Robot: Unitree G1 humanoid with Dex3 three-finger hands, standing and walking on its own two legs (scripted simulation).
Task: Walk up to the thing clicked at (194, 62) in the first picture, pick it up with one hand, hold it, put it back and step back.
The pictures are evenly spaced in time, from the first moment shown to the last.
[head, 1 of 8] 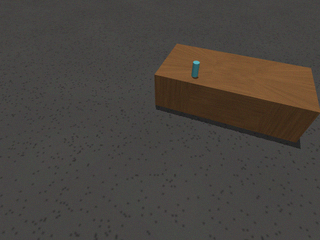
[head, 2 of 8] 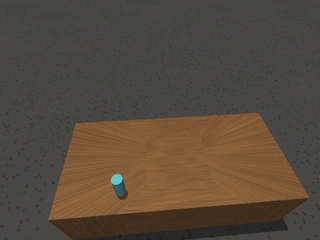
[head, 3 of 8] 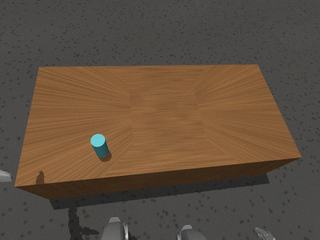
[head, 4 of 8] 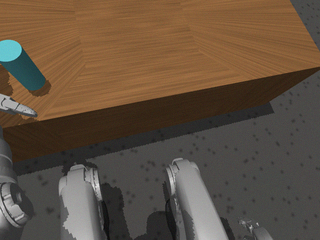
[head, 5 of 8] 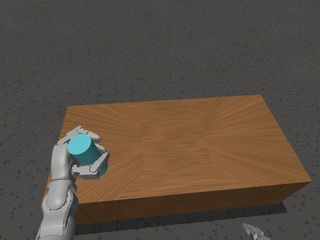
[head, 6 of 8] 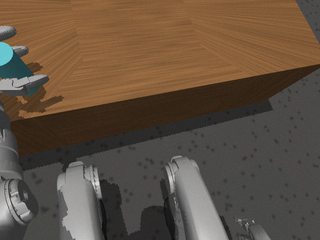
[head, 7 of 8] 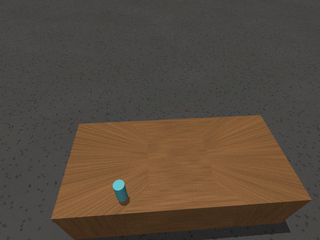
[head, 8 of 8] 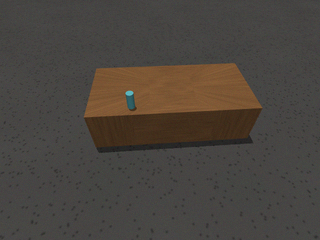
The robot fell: no
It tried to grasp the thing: yes
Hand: left
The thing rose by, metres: 0.40
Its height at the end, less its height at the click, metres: +0.00
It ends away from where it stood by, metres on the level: 0.03
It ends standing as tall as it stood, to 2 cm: yes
